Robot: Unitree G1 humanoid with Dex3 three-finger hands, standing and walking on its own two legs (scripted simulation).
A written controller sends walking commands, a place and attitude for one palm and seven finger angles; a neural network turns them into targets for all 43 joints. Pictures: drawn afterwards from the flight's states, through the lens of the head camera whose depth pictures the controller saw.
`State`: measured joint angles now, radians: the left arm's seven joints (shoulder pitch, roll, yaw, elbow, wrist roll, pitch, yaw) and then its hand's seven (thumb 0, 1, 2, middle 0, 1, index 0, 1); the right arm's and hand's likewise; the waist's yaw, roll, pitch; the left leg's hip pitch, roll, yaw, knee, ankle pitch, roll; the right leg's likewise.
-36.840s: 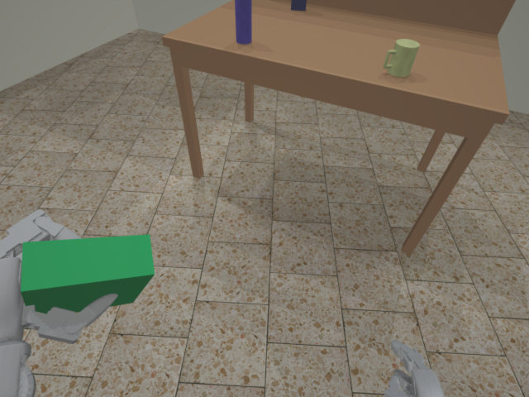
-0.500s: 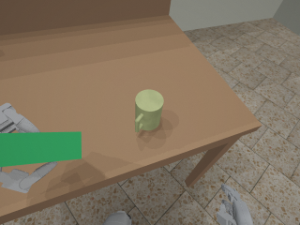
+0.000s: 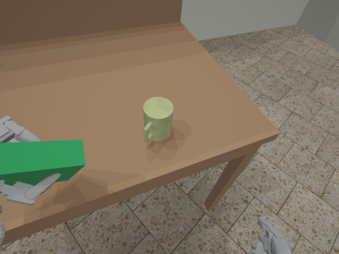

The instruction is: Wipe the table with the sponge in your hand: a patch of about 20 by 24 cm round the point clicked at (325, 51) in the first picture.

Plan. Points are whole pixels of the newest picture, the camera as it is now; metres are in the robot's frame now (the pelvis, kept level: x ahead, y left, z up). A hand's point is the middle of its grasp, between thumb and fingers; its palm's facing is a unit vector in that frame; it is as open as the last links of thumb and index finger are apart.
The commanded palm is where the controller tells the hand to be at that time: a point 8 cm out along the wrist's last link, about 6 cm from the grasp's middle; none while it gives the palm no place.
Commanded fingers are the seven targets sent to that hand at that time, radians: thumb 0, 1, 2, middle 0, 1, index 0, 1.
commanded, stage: come to a stop and stand still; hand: left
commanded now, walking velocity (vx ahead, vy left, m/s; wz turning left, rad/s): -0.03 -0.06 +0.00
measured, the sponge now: (52, 164) +0.24 +0.24 +0.12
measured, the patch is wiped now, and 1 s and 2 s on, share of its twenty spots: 0.00 0.00 0.00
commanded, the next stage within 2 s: look again from close up in 1.44 s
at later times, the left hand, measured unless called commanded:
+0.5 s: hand out of the picture +0.18 +0.29 +0.17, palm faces +0.39 -0.84 -0.38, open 9.2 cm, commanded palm +0.13 +0.31 +0.19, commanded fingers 0.00 0.10 1.30 -1.20 -1.60 -1.20 -1.60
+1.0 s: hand out of the picture +0.17 +0.28 +0.16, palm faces +0.34 -0.87 -0.36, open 9.2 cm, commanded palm +0.11 +0.31 +0.19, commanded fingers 0.00 0.10 1.30 -1.20 -1.60 -1.20 -1.60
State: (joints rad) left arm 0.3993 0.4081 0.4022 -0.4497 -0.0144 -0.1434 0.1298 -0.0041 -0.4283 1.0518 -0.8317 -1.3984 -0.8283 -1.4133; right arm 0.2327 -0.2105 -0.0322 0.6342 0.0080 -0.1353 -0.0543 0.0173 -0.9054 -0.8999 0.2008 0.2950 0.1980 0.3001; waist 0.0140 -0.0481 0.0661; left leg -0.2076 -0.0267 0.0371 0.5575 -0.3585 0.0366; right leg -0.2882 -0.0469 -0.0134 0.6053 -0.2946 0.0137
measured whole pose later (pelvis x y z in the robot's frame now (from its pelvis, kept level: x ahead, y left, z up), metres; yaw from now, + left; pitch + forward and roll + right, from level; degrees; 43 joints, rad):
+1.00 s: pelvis -0.06 +0.04 +0.01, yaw -2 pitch -2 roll -2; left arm 0.41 0.36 0.34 -0.44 -0.01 -0.21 0.11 0.00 -0.43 1.05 -0.83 -1.40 -0.83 -1.42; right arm 0.25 -0.20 0.03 0.60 0.01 -0.14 -0.03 0.02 -0.90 -0.90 0.20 0.30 0.20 0.30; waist 0.01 -0.03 0.05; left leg -0.23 -0.04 0.04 0.48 -0.22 0.07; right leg -0.20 -0.01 -0.07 0.42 -0.18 0.00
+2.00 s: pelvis -0.04 +0.02 +0.01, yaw +0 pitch +0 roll -1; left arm 0.35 0.46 0.33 -0.44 -0.01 -0.18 0.09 -0.01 -0.43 1.05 -0.83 -1.40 -0.83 -1.42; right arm 0.25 -0.22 0.04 0.55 0.01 -0.10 -0.07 0.02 -0.90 -0.90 0.20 0.30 0.20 0.30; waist 0.04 -0.02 0.07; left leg -0.24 -0.04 -0.01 0.49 -0.24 0.05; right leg -0.20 0.00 -0.09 0.43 -0.22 -0.01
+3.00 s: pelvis -0.04 -0.04 +0.00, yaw -1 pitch -1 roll +1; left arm 0.32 0.62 0.23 -0.41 0.37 0.33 0.00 0.00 -0.43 1.06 -0.83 -1.41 -0.83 -1.42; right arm 0.16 -0.33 0.02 0.57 0.06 0.02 -0.10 0.02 -0.91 -0.90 0.20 0.29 0.20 0.30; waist 0.09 0.10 -0.02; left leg -0.27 0.01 -0.01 0.58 -0.29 -0.01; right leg -0.26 0.05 -0.09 0.58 -0.30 -0.09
